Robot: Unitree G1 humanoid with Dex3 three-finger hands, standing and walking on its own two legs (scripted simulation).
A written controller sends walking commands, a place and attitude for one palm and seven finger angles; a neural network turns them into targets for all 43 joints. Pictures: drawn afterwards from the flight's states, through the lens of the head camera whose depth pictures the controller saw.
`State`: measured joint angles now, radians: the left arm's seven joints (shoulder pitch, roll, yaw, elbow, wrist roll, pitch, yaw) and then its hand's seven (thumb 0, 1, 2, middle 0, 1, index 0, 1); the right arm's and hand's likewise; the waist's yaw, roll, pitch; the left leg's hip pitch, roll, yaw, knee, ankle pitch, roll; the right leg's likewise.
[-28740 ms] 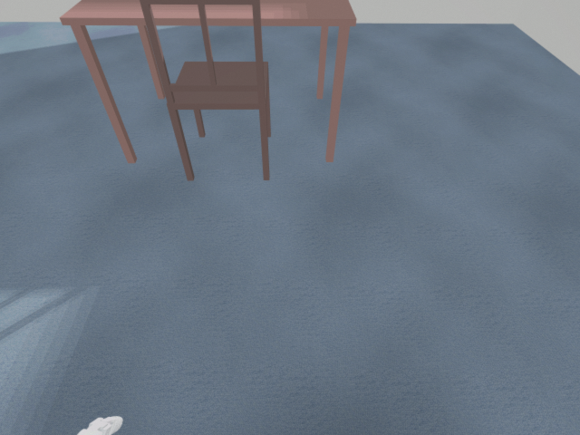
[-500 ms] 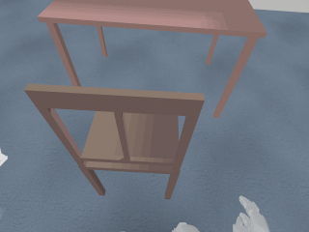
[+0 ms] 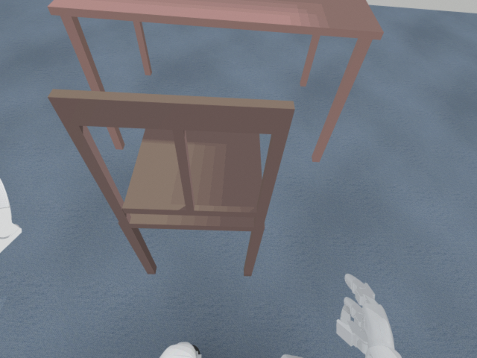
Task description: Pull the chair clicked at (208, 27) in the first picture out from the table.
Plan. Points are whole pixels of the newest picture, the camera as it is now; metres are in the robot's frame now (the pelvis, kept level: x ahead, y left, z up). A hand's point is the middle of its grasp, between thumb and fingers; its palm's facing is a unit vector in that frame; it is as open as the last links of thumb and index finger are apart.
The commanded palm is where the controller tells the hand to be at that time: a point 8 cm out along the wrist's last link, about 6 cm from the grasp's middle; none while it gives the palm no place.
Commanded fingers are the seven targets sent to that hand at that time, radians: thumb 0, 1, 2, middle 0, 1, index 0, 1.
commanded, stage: stop stepping back and stand still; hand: left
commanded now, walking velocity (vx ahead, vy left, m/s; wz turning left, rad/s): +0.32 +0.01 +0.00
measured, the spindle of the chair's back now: (185, 174) +0.50 +0.17 -0.08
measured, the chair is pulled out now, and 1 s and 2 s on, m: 0.53 0.53 0.53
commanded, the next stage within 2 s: let the arm hang, fingers relaxed in 0.78 s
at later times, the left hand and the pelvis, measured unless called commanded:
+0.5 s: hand out of the picture +0.09 +0.26 +0.19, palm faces +0.43 -0.73 -0.53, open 7.4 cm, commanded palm +0.04 +0.29 +0.18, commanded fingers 0.00 0.90 0.90 -0.20 -0.30 -0.20 -0.30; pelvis -0.11 -0.01 +0.00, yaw +0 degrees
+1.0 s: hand out of the picture +0.09 +0.27 +0.03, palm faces +0.25 -0.85 -0.47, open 7.4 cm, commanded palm none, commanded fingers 0.00 0.90 0.90 -0.20 -0.30 -0.20 -0.30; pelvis -0.12 +0.01 -0.01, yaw +1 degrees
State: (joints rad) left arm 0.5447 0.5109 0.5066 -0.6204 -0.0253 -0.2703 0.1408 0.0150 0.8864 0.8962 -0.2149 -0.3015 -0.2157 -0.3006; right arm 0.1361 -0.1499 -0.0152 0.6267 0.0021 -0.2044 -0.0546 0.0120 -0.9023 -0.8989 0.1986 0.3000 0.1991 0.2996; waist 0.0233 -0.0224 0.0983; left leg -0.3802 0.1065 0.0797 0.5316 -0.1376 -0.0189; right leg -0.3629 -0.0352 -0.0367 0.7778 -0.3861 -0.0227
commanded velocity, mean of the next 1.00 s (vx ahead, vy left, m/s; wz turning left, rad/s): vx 0.17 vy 0.01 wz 0.00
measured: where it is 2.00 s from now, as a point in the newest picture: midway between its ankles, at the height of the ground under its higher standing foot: outside the picture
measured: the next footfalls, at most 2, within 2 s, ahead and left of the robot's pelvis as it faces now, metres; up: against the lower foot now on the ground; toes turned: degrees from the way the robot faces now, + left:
right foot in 0.04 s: +0.02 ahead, -0.16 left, +0.00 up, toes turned -4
left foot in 0.28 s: -0.03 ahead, +0.09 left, +0.00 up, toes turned +2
